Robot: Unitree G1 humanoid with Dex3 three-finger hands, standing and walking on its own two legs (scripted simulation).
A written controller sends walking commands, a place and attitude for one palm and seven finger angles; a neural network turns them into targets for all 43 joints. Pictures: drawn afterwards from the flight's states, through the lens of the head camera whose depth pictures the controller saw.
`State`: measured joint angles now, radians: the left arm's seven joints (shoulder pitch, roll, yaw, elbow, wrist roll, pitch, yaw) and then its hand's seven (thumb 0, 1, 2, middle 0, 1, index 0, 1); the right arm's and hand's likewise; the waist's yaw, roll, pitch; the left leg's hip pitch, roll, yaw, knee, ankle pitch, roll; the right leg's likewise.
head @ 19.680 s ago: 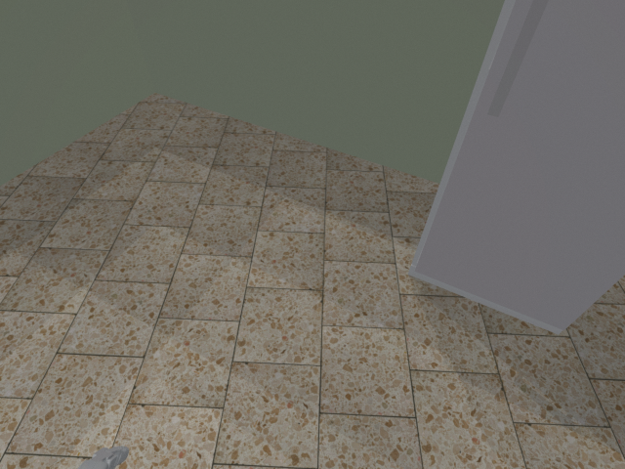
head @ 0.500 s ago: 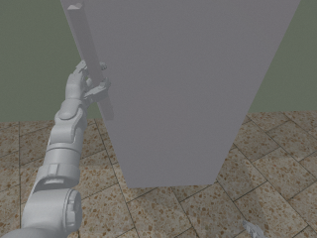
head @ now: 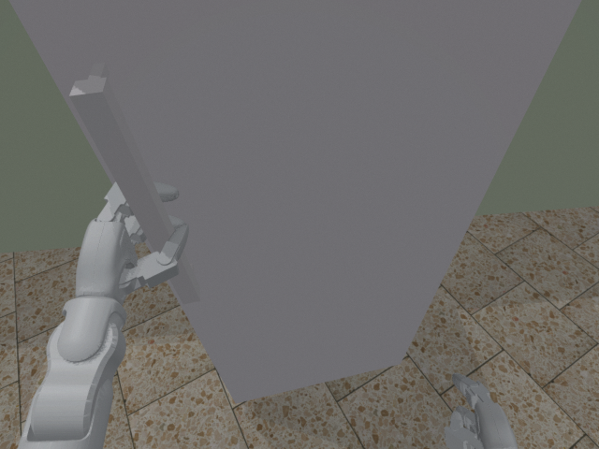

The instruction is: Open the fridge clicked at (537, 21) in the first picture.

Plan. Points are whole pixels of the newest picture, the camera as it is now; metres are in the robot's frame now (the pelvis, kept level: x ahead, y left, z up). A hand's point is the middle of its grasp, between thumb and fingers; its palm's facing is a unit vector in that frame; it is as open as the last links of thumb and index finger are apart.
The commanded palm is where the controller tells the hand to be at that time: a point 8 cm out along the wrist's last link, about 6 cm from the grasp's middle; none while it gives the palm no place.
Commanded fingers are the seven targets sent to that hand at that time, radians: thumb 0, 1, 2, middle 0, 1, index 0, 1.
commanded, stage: walk backward, drawing the door open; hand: left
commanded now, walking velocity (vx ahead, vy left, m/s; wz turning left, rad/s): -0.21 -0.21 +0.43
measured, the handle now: (156, 209) +0.34 +0.20 +0.17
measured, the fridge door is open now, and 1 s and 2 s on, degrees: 8 31 78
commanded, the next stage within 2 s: stop walking and hold the door back in 1.84 s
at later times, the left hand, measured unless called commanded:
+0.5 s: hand (182, 299) +0.24 +0.14 +0.15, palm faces +0.37 -0.89 -0.27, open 7.2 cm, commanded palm +0.19 +0.18 +0.16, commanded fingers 0.00 0.90 0.90 -0.45 -1.40 -0.45 -1.40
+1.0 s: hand (255, 405) +0.14 +0.05 +0.15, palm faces +0.68 -0.67 -0.29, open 7.1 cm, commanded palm +0.08 +0.07 +0.15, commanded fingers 0.00 0.90 0.90 -0.45 -1.40 -0.45 -1.40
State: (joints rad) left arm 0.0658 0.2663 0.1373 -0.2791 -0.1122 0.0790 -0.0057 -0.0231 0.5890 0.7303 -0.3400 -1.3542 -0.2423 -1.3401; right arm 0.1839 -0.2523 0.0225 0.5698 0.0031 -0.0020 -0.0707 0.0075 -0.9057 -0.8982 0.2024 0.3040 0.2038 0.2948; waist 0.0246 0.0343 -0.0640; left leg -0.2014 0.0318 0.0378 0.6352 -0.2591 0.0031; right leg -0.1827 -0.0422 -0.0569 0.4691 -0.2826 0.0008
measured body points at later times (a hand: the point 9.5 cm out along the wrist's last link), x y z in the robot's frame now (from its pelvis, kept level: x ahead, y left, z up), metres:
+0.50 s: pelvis +0.03 -0.05 -0.02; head +0.06 -0.08 +0.43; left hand +0.21 +0.19 +0.17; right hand +0.24 -0.22 -0.12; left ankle +0.02 +0.08 -0.69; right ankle +0.10 -0.04 -0.75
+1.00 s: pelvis +0.04 -0.22 -0.01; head +0.07 -0.21 +0.44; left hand +0.10 +0.08 +0.17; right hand +0.33 -0.29 -0.10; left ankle -0.01 -0.09 -0.69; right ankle +0.13 -0.29 -0.75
